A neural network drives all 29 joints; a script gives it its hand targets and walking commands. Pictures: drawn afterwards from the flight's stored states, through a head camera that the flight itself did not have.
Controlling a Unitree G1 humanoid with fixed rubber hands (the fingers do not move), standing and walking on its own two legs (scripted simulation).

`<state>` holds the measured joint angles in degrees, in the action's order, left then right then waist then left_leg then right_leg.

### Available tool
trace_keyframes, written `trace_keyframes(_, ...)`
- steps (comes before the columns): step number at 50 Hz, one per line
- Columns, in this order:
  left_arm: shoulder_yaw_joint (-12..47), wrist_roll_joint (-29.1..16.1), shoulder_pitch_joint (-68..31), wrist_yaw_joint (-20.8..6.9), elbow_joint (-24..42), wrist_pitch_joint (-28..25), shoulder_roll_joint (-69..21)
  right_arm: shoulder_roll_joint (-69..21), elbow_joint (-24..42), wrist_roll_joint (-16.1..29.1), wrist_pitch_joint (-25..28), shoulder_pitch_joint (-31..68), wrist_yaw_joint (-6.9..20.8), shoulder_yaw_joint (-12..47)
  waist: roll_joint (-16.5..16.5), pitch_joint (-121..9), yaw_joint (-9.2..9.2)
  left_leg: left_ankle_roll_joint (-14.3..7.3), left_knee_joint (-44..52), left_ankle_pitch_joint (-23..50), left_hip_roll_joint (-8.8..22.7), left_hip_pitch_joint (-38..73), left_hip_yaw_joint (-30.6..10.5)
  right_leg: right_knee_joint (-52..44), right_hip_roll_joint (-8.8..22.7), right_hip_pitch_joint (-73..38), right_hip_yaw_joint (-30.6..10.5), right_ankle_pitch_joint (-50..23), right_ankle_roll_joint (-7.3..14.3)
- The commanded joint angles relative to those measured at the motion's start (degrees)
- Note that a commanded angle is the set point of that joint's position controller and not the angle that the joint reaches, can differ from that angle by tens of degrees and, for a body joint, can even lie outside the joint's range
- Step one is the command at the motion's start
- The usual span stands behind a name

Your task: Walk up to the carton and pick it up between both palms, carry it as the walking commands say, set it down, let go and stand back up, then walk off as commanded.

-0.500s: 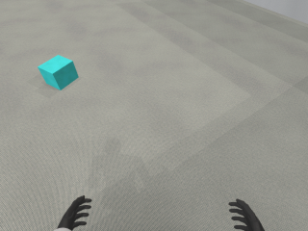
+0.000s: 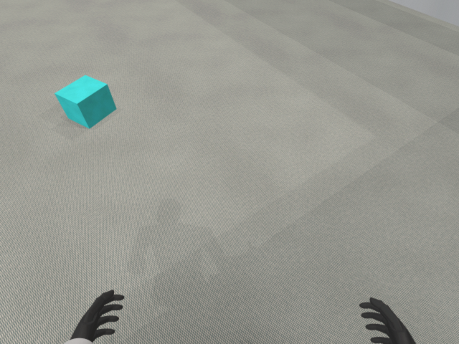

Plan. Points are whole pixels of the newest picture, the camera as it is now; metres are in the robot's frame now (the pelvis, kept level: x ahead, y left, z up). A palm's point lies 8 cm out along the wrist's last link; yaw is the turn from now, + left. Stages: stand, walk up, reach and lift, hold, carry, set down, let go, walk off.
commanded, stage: stand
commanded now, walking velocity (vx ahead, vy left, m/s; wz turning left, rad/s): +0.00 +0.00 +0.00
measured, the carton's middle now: (87, 101) +1.57 +0.94 -0.66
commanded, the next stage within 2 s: walk up in 0.82 s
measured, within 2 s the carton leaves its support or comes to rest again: neither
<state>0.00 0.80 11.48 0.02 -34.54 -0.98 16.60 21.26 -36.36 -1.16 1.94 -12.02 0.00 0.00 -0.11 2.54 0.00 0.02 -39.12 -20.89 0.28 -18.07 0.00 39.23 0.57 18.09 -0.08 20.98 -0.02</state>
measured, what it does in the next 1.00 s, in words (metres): stands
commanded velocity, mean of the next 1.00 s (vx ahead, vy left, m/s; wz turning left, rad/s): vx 0.00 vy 0.00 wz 0.00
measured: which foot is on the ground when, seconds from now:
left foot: down 0.00-1.00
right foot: down 0.00-1.00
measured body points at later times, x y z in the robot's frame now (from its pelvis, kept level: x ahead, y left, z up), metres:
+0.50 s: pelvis -0.01 +0.00 +0.00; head +0.00 +0.00 +0.45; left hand +0.15 +0.26 -0.08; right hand +0.14 -0.29 -0.08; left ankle +0.00 +0.12 -0.72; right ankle +0.00 -0.12 -0.72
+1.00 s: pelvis -0.02 +0.00 +0.00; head -0.01 +0.00 +0.45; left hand +0.15 +0.26 -0.08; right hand +0.13 -0.29 -0.08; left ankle +0.00 +0.12 -0.72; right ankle +0.00 -0.12 -0.72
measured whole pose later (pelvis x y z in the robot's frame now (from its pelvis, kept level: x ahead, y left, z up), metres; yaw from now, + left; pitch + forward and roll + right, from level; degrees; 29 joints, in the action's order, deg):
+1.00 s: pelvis -0.02 +0.00 +0.00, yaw +0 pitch -2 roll +0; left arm 0.0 0.8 11.5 -0.1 -34.9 -1.0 17.3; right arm 21.9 -39.5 -1.2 2.5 -12.1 0.0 0.0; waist -0.2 1.6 0.0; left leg 0.0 -39.1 -19.5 0.3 -18.1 0.0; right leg 39.2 0.6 18.1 -0.1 19.6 0.0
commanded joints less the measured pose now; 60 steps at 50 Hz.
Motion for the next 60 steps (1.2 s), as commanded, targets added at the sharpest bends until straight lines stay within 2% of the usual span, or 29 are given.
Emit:
trace_keyframes(1, -4.3, 0.1, -3.8, 0.3, 2.0, -2.2, 12.0, 9.7, 2.5, -0.3, 2.1, 3.7, 0.0, -4.3, -3.5, -8.5, -0.32, -3.7, 3.9, 12.9, 4.3, 2.4, -3.6, -3.9, 4.1, -1.3, -3.5, -12.7, 4.6)
trace_keyframes(4, -4.5, 0.7, -4.9, 0.0, 1.3, -2.2, 13.5, 10.5, 1.2, -1.2, 2.4, 2.6, 0.0, -4.1, -1.7, -7.9, -0.26, -3.7, 5.6, 16.5, 4.7, 2.9, -4.8, -3.5, 3.5, -2.5, -2.9, -14.0, 3.7)
trace_keyframes(5, -5.2, -0.4, -1.5, 0.1, 1.3, -2.0, 13.9, 10.3, 1.5, -0.9, 2.2, 2.3, -0.2, -3.9, 2.2, -8.1, 0.74, -4.4, 4.9, 18.3, 4.4, 3.2, -5.2, -2.8, 3.6, -2.9, -3.4, -14.0, 4.1)
trace_keyframes(7, -4.7, 0.3, -1.6, 0.2, 0.3, -2.3, 14.0, 8.1, 2.1, -0.1, 2.0, 4.5, 0.1, -3.6, -2.9, -6.8, 0.06, -3.9, 3.6, 17.5, 4.4, 1.8, -3.6, -4.3, 5.0, -3.4, -4.5, -17.1, 4.7)
trace_keyframes(8, -4.4, -0.5, -2.2, 0.6, 0.8, -2.2, 12.9, 9.5, 1.8, -0.8, 1.8, 3.3, -0.4, -4.2, 0.0, -7.6, -0.37, -3.9, 5.2, 17.7, 4.6, 4.4, -4.5, -4.7, 5.0, -2.6, -5.3, -17.7, 4.5)
trace_keyframes(10, -5.0, -0.2, -1.8, 0.6, 1.7, -2.0, 15.1, 9.5, 1.1, 0.2, 1.9, 1.6, -0.6, -3.3, -2.0, -9.1, 1.27, -4.8, 4.6, 17.5, 5.3, 3.2, -6.0, -2.8, 4.6, -4.9, -3.7, -16.5, 4.1)
trace_keyframes(12, -4.7, 0.0, -3.6, 0.5, 1.5, -2.3, 14.4, 8.6, 1.7, 0.1, 2.0, 2.2, -0.2, -3.9, -1.8, -10.0, -0.62, -3.9, 3.9, 19.2, 4.4, 4.3, -4.1, -4.2, 5.1, -4.8, -5.5, -19.5, 4.3)
trace_keyframes(15, -5.1, 0.5, -2.4, 0.7, 0.4, -1.9, 14.5, 8.9, 0.9, 0.2, 2.0, 1.9, -0.1, -3.5, -2.3, -8.4, -0.04, -3.9, 5.6, 18.6, 5.0, 3.3, -5.7, -4.0, 4.5, -5.2, -3.6, -17.7, 4.3)
trace_keyframes(16, -4.8, -0.1, -2.7, 0.9, 1.2, -2.1, 13.8, 9.2, 2.0, -0.5, 1.9, 4.6, 0.0, -3.7, 0.9, -8.8, 0.59, -4.1, 5.1, 18.8, 4.6, 3.9, -5.0, -4.2, 4.4, -4.7, -3.7, -17.6, 3.8)
trace_keyframes(18, -4.8, -0.2, -2.5, 0.8, 1.4, -2.2, 13.7, 9.4, -0.3, 0.2, 1.9, 1.9, -0.4, -3.6, -3.3, -10.1, 0.6, -3.9, 4.6, 22.2, 5.3, 6.4, -4.9, -4.1, 4.7, -3.8, -5.0, -18.6, 4.5)
trace_keyframes(19, -4.5, 0.2, -3.9, 0.9, 1.9, -2.0, 13.3, 9.3, 1.1, 0.1, 1.6, 2.1, -0.2, -3.5, -1.9, -9.5, -0.82, -3.9, 4.6, 20.0, 5.2, 5.7, -4.2, -4.3, 4.2, -3.0, -4.3, -18.4, 4.1)
trace_keyframes(24, -5.3, -0.2, -2.3, 0.6, 0.4, -2.1, 14.7, 11.0, -0.3, -0.4, 2.1, 2.4, -0.3, -3.9, 0.6, -7.9, 0.17, -4.1, 6.0, 16.1, 5.0, 3.5, -5.2, -4.5, 3.9, -2.5, -3.8, -13.4, 4.3)
trace_keyframes(28, -4.4, 0.2, -3.7, 0.0, 0.7, -2.2, 12.3, 10.3, 1.2, -0.2, 2.1, 5.0, -0.2, -4.2, -3.7, -5.4, 0.37, -4.2, 7.6, 10.7, 6.0, 2.2, -6.3, -6.4, 3.9, -1.0, -3.9, -8.4, 4.5)
trace_keyframes(29, -4.4, 0.1, -2.6, 0.1, 0.5, -2.1, 14.1, 9.3, 0.9, -0.4, 2.0, 4.6, 0.1, -4.1, -2.6, -6.9, 1.41, -4.4, 8.4, 9.7, 5.4, 1.9, -6.7, -5.6, 3.6, -2.3, -4.0, -8.4, 4.0)
trace_keyframes(30, -4.5, 0.5, -3.1, 0.0, 0.3, -2.1, 13.5, 10.4, 0.9, -0.2, 2.2, 3.8, 0.2, -4.3, -2.6, -5.3, -0.11, -3.3, 7.4, 9.2, 4.7, 0.7, -5.1, -7.5, 3.9, -2.3, -5.5, -9.7, 4.3)
trace_keyframes(34, -5.0, 0.0, -3.2, 0.1, -0.1, -1.8, 14.9, 10.7, -0.3, -0.2, 2.1, 3.3, -0.1, -4.1, 0.7, -3.3, -0.15, -4.1, 8.2, 10.0, 4.7, 0.8, -6.3, -7.3, 3.4, -0.8, -4.6, -9.2, 3.9)
trace_keyframes(36, -4.7, -0.3, -3.3, -0.4, 0.0, -2.2, 13.5, 11.1, -0.5, -0.7, 2.1, 4.6, -0.5, -4.1, -1.0, -3.2, 1.29, -4.2, 7.9, 9.8, 4.4, -0.4, -5.7, -7.9, 4.1, -1.2, -4.8, -8.8, 4.6)
trace_keyframes(39, -4.7, 0.3, -4.2, -0.7, 0.2, -2.4, 14.7, 11.3, 0.3, -0.4, 2.1, 3.6, 0.1, -4.4, -1.6, -6.2, -0.71, -3.6, 7.9, 9.7, 4.8, 2.2, -5.5, -8.1, 5.0, -1.4, -6.0, -7.5, 4.4)
trace_keyframes(43, -4.4, -0.7, -1.7, 0.0, 0.1, -2.3, 14.4, 12.0, -1.6, -0.4, 1.7, 1.4, -0.2, -4.1, -3.0, -5.9, 0.63, -4.3, 8.5, 9.2, 5.6, 2.4, -6.8, -7.4, 4.3, -2.3, -5.0, -7.9, 4.0)
trace_keyframes(45, -4.0, -0.6, -3.2, 0.0, -0.2, -2.0, 13.2, 11.6, -0.6, -0.5, 2.0, 4.3, -0.4, -4.1, 1.9, -5.9, 0.6, -4.2, 8.2, 12.0, 4.7, 2.7, -5.8, -6.7, 4.2, -2.1, -5.0, -11.2, 3.9)
trace_keyframes(49, -3.9, -0.2, -2.8, 0.1, 0.2, -2.4, 13.4, 10.4, -1.0, 0.2, 2.7, 3.2, 0.1, -3.9, -2.8, -7.3, 0.27, -3.8, 6.1, 17.3, 4.8, 3.4, -5.4, -5.4, 4.2, -3.5, -4.4, -14.3, 4.5)
trace_keyframes(50, -4.9, -0.2, -2.3, -0.2, -1.0, -2.3, 15.8, 11.5, -2.0, 0.2, 2.8, 2.9, 0.2, -3.8, -2.1, -7.6, -0.03, -3.2, 6.2, 16.2, 5.0, 4.0, -5.4, -6.4, 5.0, -3.4, -5.4, -15.7, 4.5)
trace_keyframes(51, -9.1, 0.5, 4.5, -0.6, -0.7, -4.2, 23.0, 16.2, 2.8, -0.9, 2.0, -1.3, 3.6, -7.3, -1.8, -9.7, 2.56, -7.2, 0.7, -8.5, 3.3, -10.8, -10.2, -6.9, 8.8, -14.1, -7.3, 12.7, 7.3)
trace_keyframes(52, -10.5, 1.1, 9.9, -0.1, -2.0, -5.5, 25.5, 15.9, 4.5, -1.8, 1.1, 3.4, 5.2, -7.4, -7.3, -6.1, 5.8, -4.1, -6.9, -13.2, 0.2, -27.9, -5.0, -17.2, 17.4, -22.9, -19.0, 31.6, 12.4)
trace_keyframes(53, -12.0, 1.5, 11.1, 0.3, -1.3, -6.2, 29.1, 14.9, 5.6, -1.9, 0.8, 7.4, 5.8, -6.8, -13.1, -1.7, 8.04, -2.8, -20.4, -10.8, 2.2, -38.8, -1.7, -25.1, 28.4, -24.7, -31.4, 34.5, 17.5)
trace_keyframes(54, -11.8, 1.6, 9.8, 0.7, -0.5, -6.7, 28.3, 15.7, 7.2, -2.2, 1.1, 12.0, 6.2, -6.8, -5.2, 2.7, 8.3, -3.1, -20.6, -6.4, 5.1, -41.1, -8.0, -26.0, 29.6, -22.4, -31.6, 30.7, 18.1)
trace_keyframes(56, -11.1, 1.2, 6.8, 0.7, 0.4, -7.4, 25.9, 15.6, 5.4, -2.0, 1.1, 8.1, 7.4, -7.5, -2.1, 1.5, 4.84, -0.8, -16.1, -0.3, 6.8, -35.3, -8.1, -24.9, 25.2, -18.3, -20.2, 18.1, 14.4)
trace_keyframes(59, -10.6, 0.6, 6.9, -0.1, 0.3, -7.3, 26.8, 14.7, 4.7, -1.5, 1.1, 5.8, 9.0, -7.8, -8.4, -1.0, 5.08, 0.7, -13.1, 6.0, 5.1, -27.1, -2.3, -25.3, 20.1, -13.7, -6.6, 13.1, 12.8)
trace_keyframes(60, -10.7, 0.8, 3.4, -0.3, 1.0, -7.5, 28.4, 15.8, 4.6, -1.0, 0.5, 4.5, 9.3, -8.4, -10.8, -1.4, 2.62, 1.1, -12.3, 7.5, 6.3, -21.4, -1.7, -27.1, 20.9, -8.3, -4.2, 16.1, 12.4)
